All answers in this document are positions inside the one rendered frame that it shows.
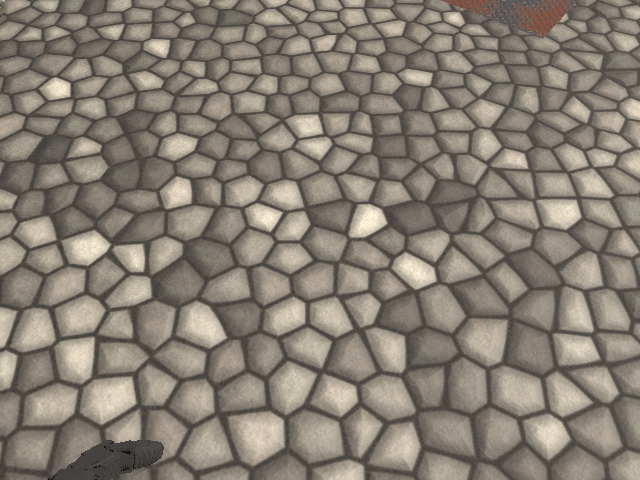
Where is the robot left hand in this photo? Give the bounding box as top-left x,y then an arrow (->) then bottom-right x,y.
48,440 -> 164,480

